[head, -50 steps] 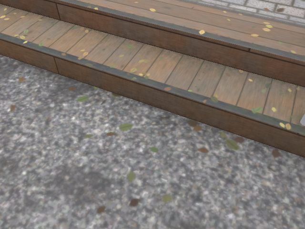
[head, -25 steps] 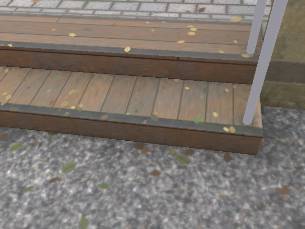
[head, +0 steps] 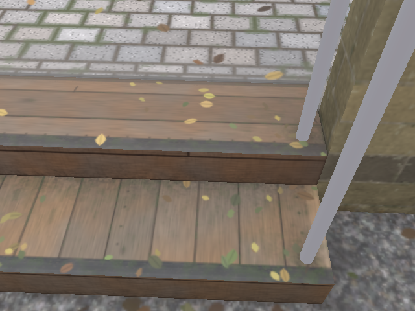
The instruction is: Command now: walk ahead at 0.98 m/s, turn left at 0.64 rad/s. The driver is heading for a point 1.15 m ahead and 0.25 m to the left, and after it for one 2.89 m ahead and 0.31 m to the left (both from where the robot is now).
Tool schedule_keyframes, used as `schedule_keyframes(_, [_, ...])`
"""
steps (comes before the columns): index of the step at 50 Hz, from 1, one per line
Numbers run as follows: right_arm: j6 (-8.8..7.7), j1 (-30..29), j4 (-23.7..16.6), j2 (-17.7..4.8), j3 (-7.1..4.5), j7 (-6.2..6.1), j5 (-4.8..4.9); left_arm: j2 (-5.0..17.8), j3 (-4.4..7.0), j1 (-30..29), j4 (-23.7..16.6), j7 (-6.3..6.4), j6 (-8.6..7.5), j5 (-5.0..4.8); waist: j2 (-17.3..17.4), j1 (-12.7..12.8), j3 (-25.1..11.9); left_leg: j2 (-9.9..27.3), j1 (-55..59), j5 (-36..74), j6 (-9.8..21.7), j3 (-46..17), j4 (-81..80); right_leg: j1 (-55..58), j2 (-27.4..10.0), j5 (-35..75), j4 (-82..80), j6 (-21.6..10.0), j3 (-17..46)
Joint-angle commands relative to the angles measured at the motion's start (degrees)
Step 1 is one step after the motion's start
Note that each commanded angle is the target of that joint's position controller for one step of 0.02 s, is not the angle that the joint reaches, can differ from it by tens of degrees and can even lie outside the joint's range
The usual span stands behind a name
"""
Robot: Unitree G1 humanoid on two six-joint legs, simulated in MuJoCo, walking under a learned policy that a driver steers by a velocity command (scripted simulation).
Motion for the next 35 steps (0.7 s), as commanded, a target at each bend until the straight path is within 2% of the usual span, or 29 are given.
schedule_keyframes(1, [-2.36,-9.08,-7.13,-8.36,-1.48,0.43,-0.18,2.65,-0.91,-8.08,-6.64,0.25,-1.11,-0.93,5.90,2.44,7.77,10.58,-18.67,-1.27,8.88,-16.21,-18.30,10.43,1.19,6.21,-19.50,2.09,-3.91])
schedule_keyframes(3, [-2.84,-8.31,-7.81,-9.88,-2.13,0.88,-0.22,4.57,-0.49,-8.24,-6.16,0.74,-1.32,-2.27,5.76,1.08,4.28,11.22,-15.05,8.35,6.34,-16.68,-15.92,16.24,3.29,14.51,-24.15,2.72,-4.12])
schedule_keyframes(5, [-2.99,-5.93,-7.29,-10.27,-2.35,1.08,0.34,6.30,0.08,-7.67,-6.06,1.10,-1.99,-1.98,5.01,0.71,0.63,12.01,-7.27,20.00,3.48,-17.03,-7.99,18.77,4.01,15.16,-28.93,2.66,-2.81])
schedule_keyframes(6, [-2.79,-5.24,-6.59,-9.64,-2.21,0.98,0.39,6.73,0.64,-1.87,-4.37,1.56,-2.10,-1.87,4.70,3.36,-4.63,11.31,-6.95,28.19,2.38,-15.76,-0.13,26.88,5.92,11.82,-27.66,1.99,-3.40])
schedule_keyframes(7, [-3.33,-7.72,-7.51,-11.05,-2.64,1.13,0.53,9.21,1.97,5.78,-2.66,2.54,-2.08,-1.13,2.77,8.21,-8.49,8.34,-9.55,34.56,1.12,-14.14,10.62,35.56,5.64,8.82,-29.24,0.86,-3.58])
schedule_keyframes(8, [-4.03,-9.65,-7.78,-9.61,-2.12,1.37,1.03,12.13,3.31,15.92,-0.38,3.86,-1.64,-0.32,1.73,13.75,-13.36,5.81,-17.20,29.37,-0.39,-12.16,24.85,48.18,1.12,3.38,-28.05,-0.45,-0.82])
schedule_keyframes(9, [-4.55,-12.54,-10.10,-1.30,0.22,0.91,0.85,15.71,4.33,25.91,1.12,4.99,-1.32,1.22,-8.53,16.69,-17.21,2.92,-27.12,-6.47,-0.37,-8.46,42.17,57.47,-14.30,-10.60,-32.37,-1.95,14.14])
schedule_keyframes(10, [-3.73,-6.72,-13.63,0.25,1.44,0.36,3.06,18.28,5.04,19.75,0.34,4.68,-0.93,2.26,-20.36,9.11,-20.13,2.16,-37.03,-14.62,-1.10,-3.08,53.09,56.08,-24.97,-21.49,-44.01,-7.00,42.62])
schedule_keyframes(11, [-1.68,-8.31,-11.33,-3.15,1.50,-0.18,1.31,11.88,4.43,12.55,-1.36,4.09,-0.82,1.71,-9.61,7.51,-12.83,9.08,-39.76,-8.69,-0.36,-2.42,57.77,48.67,-22.50,-29.17,-44.10,-8.43,38.92])
schedule_keyframes(12, [-0.78,-12.77,-11.83,-4.14,1.19,0.42,-0.15,7.90,3.72,10.96,-1.39,3.39,-1.39,0.51,-3.38,7.87,-7.13,10.63,-40.32,-4.73,-0.59,-0.84,57.53,43.27,-19.71,-20.12,-44.58,-7.78,29.57])
schedule_keyframes(13, [-0.28,-15.55,-12.21,-3.59,1.21,1.03,-0.73,6.20,3.36,10.79,-0.39,2.75,-1.90,0.29,-0.39,7.03,-2.88,12.22,-39.98,-3.10,-1.20,-0.54,57.13,38.08,-17.41,-7.43,-45.25,-7.00,21.22])
schedule_keyframes(14, [0.23,-17.62,-12.79,-2.41,1.20,1.63,-1.72,5.32,3.10,11.59,0.92,2.79,-2.27,-0.21,-0.43,6.03,-0.84,13.07,-40.68,-2.47,-1.49,-0.36,59.38,35.59,-15.55,1.14,-45.39,-6.27,15.20])
schedule_keyframes(15, [0.96,-18.31,-14.37,-0.45,1.55,2.22,-1.85,5.01,2.99,13.00,2.33,2.73,-2.71,-0.52,-3.52,5.06,-0.29,13.24,-42.64,-2.18,-1.89,-0.08,63.23,35.17,-15.49,11.06,-43.97,-5.59,11.11])
schedule_keyframes(16, [1.54,-19.09,-15.80,0.83,1.97,2.42,-1.93,3.61,2.71,13.76,4.16,2.50,-3.04,-1.47,-3.52,3.46,-0.20,13.53,-44.47,-1.75,-1.96,-0.29,64.73,34.85,-14.47,21.33,-42.50,-4.19,6.15])
schedule_keyframes(17, [1.74,-21.92,-17.90,1.10,2.24,2.39,-1.75,3.61,2.96,14.26,4.91,1.94,-3.34,-1.54,-2.93,3.26,1.19,13.34,-47.24,-2.50,-2.00,0.93,66.94,34.01,-14.18,27.45,-42.10,-3.17,2.78])
schedule_keyframes(19, [1.83,-26.66,-21.65,1.57,2.87,2.03,-1.58,4.61,3.48,13.21,6.28,1.16,-3.85,-1.28,-3.55,1.74,1.16,13.88,-51.26,-2.68,-1.14,1.06,70.38,32.88,-14.00,30.52,-44.46,-1.65,-3.66])
schedule_keyframes(21, [2.71,-30.98,-25.14,3.75,3.54,0.57,-1.61,4.40,3.25,15.00,9.13,1.62,-4.10,0.14,-8.05,1.40,3.03,12.70,-57.35,-9.62,0.19,3.11,82.44,33.72,-13.89,37.40,-47.17,-1.96,-9.74])
schedule_keyframes(23, [3.05,-39.18,-28.96,4.35,3.78,-1.47,-1.48,3.57,2.55,18.04,12.13,1.67,-4.13,1.41,-4.66,1.60,7.91,11.41,-71.87,-17.90,2.75,3.25,94.10,39.75,-14.94,43.54,-47.54,-2.63,-11.43])
schedule_keyframes(24, [2.76,-43.90,-31.67,5.11,4.84,-1.14,-1.23,3.35,2.24,18.98,13.14,1.72,-3.66,1.78,-2.93,1.16,8.51,11.88,-76.72,-19.81,3.79,2.31,92.34,43.10,-16.16,42.24,-48.96,-2.14,-12.86])
schedule_keyframes(26, [1.93,-50.01,-35.34,6.65,7.08,0.04,-1.61,2.37,1.34,21.37,15.44,2.76,-1.85,1.42,0.76,0.15,8.64,11.98,-68.40,-20.31,4.33,11.81,78.70,38.49,-11.34,51.55,-53.47,-0.48,-20.23])
schedule_keyframes(27, [2.06,-43.96,-33.09,5.41,7.67,0.70,-0.43,4.80,1.31,16.23,12.54,3.12,-1.27,0.25,4.56,-3.36,5.79,8.84,-45.67,-15.40,3.86,20.40,62.67,25.93,-6.98,67.18,-53.85,-0.74,-25.80])
schedule_keyframes(28, [3.94,-41.10,-31.63,4.66,7.65,1.97,0.71,10.70,2.63,21.07,11.32,4.33,-1.43,-3.54,5.33,-2.33,-6.45,6.95,-25.18,-5.26,4.07,19.81,55.73,24.05,-8.38,84.40,-48.66,-2.60,-21.91])
schedule_keyframes(29, [4.76,-27.81,-28.63,0.25,5.15,2.49,-1.27,19.19,4.75,19.44,8.19,4.08,-1.61,-3.82,-2.72,-8.13,-14.63,1.23,-14.58,-11.84,3.56,21.73,57.02,27.16,-11.58,113.18,-32.50,-4.09,-20.29])
schedule_keyframes(30, [4.52,-13.29,-24.69,-3.05,3.54,2.18,-1.75,22.95,6.30,15.90,5.54,2.75,-1.63,-4.36,-8.14,-12.82,-23.05,-1.26,-2.07,-14.72,5.94,15.48,51.97,27.50,-15.04,125.65,-14.85,-5.82,-16.21])
schedule_keyframes(31, [4.12,-8.15,-22.39,-7.93,0.42,1.86,-0.49,20.70,6.78,12.49,3.01,1.52,-2.79,-5.97,-6.79,-14.90,-23.78,1.22,8.12,-17.94,9.48,-4.37,35.36,16.49,-10.01,99.13,8.42,-2.75,-14.17])
schedule_keyframes(32, [3.73,-10.45,-19.23,-15.54,-2.18,1.57,0.42,9.89,4.51,13.24,-0.85,-1.12,-3.85,-4.59,19.45,-8.10,-24.53,18.03,17.67,-5.53,12.81,-35.16,10.49,-5.91,6.81,3.95,41.87,1.02,-12.06])
schedule_keyframes(33, [3.06,-10.43,-20.63,-13.94,-2.66,0.89,0.01,7.16,3.80,14.39,-2.79,-0.54,-4.34,-2.75,11.54,-5.03,-34.32,20.41,20.68,-8.99,7.45,-49.55,4.24,-5.83,4.76,8.21,53.17,-2.47,2.97])
schedule_keyframes(34, [2.15,-11.96,-17.23,-13.59,-2.43,0.85,-0.50,3.57,3.39,9.32,-3.60,0.53,-3.87,-2.69,6.70,-3.83,-27.39,19.85,13.53,-14.33,5.12,-47.16,1.35,-8.76,4.45,9.48,58.87,-2.97,3.06])
schedule_keyframes(35, [0.33,-12.31,-14.26,-10.65,-1.71,0.57,-0.78,0.06,2.29,7.86,-4.65,1.65,-3.13,-2.68,-0.94,-0.72,-15.50,20.42,3.47,-9.01,3.64,-40.11,1.27,-11.92,2.77,7.58,58.66,-2.97,4.04])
